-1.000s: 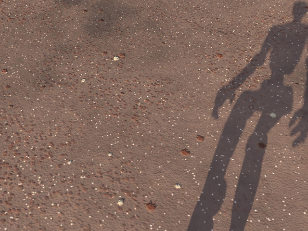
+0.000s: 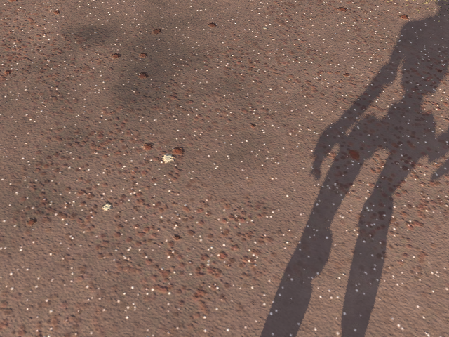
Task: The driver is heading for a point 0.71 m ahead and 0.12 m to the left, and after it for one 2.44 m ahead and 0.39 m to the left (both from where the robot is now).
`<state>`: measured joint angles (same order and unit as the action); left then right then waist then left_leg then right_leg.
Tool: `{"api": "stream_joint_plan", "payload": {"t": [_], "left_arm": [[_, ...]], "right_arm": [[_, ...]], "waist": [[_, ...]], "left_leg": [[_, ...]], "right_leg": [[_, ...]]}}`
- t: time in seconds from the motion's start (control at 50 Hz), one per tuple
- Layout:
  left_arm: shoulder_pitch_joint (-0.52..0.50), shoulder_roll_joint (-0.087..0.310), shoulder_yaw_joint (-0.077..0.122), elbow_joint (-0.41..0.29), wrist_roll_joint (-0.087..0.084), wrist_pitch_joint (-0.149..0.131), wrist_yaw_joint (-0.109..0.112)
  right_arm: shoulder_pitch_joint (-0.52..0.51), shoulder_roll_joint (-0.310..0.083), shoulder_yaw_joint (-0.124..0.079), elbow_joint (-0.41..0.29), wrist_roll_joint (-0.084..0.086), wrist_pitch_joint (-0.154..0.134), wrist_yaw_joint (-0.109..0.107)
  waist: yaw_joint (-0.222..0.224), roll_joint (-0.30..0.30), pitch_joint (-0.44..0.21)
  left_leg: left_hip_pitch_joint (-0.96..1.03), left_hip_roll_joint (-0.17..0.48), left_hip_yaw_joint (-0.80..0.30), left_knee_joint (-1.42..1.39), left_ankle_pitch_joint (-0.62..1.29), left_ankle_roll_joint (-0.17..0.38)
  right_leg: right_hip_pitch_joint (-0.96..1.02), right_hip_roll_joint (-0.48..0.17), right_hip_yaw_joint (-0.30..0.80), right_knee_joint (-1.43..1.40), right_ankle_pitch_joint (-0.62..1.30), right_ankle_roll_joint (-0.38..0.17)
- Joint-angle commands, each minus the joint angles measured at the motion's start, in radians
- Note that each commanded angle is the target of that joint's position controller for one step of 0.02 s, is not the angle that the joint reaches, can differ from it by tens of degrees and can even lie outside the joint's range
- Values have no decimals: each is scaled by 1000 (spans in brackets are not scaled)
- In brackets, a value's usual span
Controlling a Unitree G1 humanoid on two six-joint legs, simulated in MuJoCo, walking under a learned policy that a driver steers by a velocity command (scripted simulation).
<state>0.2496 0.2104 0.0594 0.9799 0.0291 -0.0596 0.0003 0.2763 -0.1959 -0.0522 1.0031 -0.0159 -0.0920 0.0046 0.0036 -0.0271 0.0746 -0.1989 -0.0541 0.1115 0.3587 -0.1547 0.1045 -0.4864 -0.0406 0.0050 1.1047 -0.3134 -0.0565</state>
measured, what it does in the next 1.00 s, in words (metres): walks ahead: right foot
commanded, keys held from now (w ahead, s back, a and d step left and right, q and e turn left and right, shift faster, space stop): no key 1.00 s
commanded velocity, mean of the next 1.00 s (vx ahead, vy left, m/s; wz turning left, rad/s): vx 0.07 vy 0.00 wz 0.00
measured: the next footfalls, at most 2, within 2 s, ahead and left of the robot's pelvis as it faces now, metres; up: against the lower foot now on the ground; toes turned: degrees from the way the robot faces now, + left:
right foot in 0.28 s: +0.20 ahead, -0.11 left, +0.00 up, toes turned -3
right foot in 1.64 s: +0.34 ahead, -0.15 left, +0.00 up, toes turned -4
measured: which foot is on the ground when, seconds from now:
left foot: down 0.00-1.00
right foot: up 0.00-0.26, down 0.28-1.00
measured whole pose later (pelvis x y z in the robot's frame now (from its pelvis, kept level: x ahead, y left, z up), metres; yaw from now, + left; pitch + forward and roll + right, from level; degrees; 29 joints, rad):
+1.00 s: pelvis +0.12 -0.02 +0.00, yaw +1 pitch -2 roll -1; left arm 0.29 0.12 0.00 1.17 0.00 -0.01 0.04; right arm 0.36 -0.11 0.02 1.16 -0.01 -0.02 -0.05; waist 0.01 0.01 0.03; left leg -0.01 -0.02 0.06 0.36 -0.32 0.04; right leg -0.21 0.04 -0.08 0.39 -0.15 -0.05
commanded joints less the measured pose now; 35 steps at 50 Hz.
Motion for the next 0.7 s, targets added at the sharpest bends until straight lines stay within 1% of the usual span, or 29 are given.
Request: {"api": "stream_joint_plan", "payload": {"t": [0.02,0.08,0.12,0.16,0.2,0.22,0.24,0.26,0.28,0.3,0.32,0.34,0.36,0.38,0.4,0.42,0.44,0.46,0.5,0.54,0.62,0.7], "left_arm": [[161,7,2,16,4,27,-2],[53,2,-10,-10,-4,31,0],[0,-1,-18,-19,-10,31,6],[-18,5,-22,-16,-13,32,16],[-21,13,-22,-9,-12,28,25],[-13,14,-22,-2,-12,24,28],[14,9,-23,11,-11,19,32],[50,12,-25,26,-8,8,36],[112,76,-12,44,-2,-6,41],[117,100,-14,46,-5,-7,40],[102,61,-22,47,-20,4,37],[73,30,-32,42,-18,12,36],[22,25,-36,35,-14,20,37],[-15,24,-38,32,-12,27,40],[-35,28,-36,32,-20,32,43],[-20,31,-31,39,-25,35,42],[-1,26,-30,50,-29,34,41],[18,23,-29,63,-31,32,41],[37,18,-29,80,-29,30,40],[43,14,-30,91,-26,30,39],[52,6,-33,114,-25,38,40],[65,2,-37,134,-24,42,41]], "right_arm": [[48,-92,-3,-19,1,-21,-5],[61,-80,11,-9,1,-8,-11],[98,-81,16,8,0,-2,-16],[124,-80,19,24,-2,6,-21],[128,-74,22,35,-6,15,-26],[123,-70,24,38,-5,19,-29],[108,-66,26,40,-1,23,-33],[109,-65,26,45,2,25,-35],[143,-59,29,40,1,23,-37],[275,-1,38,66,13,32,-38],[301,8,37,102,18,55,-46],[249,-22,29,98,11,68,-51],[214,-17,29,94,7,77,-48],[199,-9,32,96,4,84,-43],[179,-4,37,94,-2,86,-39],[167,-9,39,98,-6,84,-38],[159,-11,40,104,-5,81,-38],[154,-8,41,109,-1,78,-41],[144,-12,43,113,4,72,-48],[137,-11,45,119,6,71,-52],[136,0,50,131,4,76,-54],[143,1,54,141,4,77,-55]], "waist": [[59,100,-72],[38,124,-64],[12,130,-75],[-2,131,-82],[-6,128,-71],[-3,125,-63],[13,109,-58],[33,67,-63],[22,2,-119],[-43,-101,-174],[-16,-141,-184],[-15,-121,-131],[-31,-102,-105],[-48,-86,-81],[-52,-71,-39],[-32,-43,-14],[-21,0,-7],[-14,16,-14],[-8,29,-38],[-4,35,-42],[-2,39,-12],[-1,40,0]], "left_leg": [[21,251,-118,-107,803,96],[30,216,-66,-100,799,71],[65,221,-64,-86,798,64],[103,236,-75,-62,781,69],[124,257,-100,-26,742,78],[129,264,-116,-2,710,78],[124,260,-123,34,660,65],[99,238,-123,79,563,31],[44,193,-112,143,369,-6],[-9,121,-80,182,-62,-31],[-8,67,-63,204,-290,-45],[-4,58,-75,189,-320,-49],[27,60,-85,138,-279,-50],[69,74,-98,60,-196,-51],[74,96,-119,0,-133,-54],[69,116,-134,-15,-101,-55],[53,129,-142,-20,-71,-52],[50,136,-145,-30,-48,-52],[51,145,-149,-46,-21,-53],[59,147,-149,-54,-12,-53],[59,153,-149,-65,-20,-52],[57,158,-151,-70,-22,-50]], "right_leg": [[30,-3,-19,-63,71,22],[43,-4,-50,-251,157,30],[71,6,-67,-345,198,28],[96,13,-68,-406,195,22],[124,18,-62,-465,150,9],[146,21,-60,-512,134,0],[197,23,-59,-598,166,-9],[292,1,-28,-725,327,-15],[432,-103,65,-704,662,-27],[510,-241,172,-650,979,-124],[471,-294,241,-672,931,-211],[400,-278,260,-724,783,-208],[341,-236,233,-755,623,-171],[285,-189,191,-775,480,-119],[245,-137,145,-785,332,-70],[241,-95,112,-788,264,-40],[273,-75,90,-778,278,-29],[309,-70,85,-763,323,-26],[365,-72,81,-744,399,-30],[377,-73,79,-741,414,-31],[355,-65,74,-756,359,-23],[350,-60,73,-764,331,-18]]}}
Velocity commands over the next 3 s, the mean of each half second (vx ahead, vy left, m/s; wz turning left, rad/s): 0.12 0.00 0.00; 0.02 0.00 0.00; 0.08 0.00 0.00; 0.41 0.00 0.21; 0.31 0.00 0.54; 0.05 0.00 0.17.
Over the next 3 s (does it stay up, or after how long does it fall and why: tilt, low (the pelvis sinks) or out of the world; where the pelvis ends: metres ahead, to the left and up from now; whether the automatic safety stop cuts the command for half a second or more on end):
stays up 0.71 -0.03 0.00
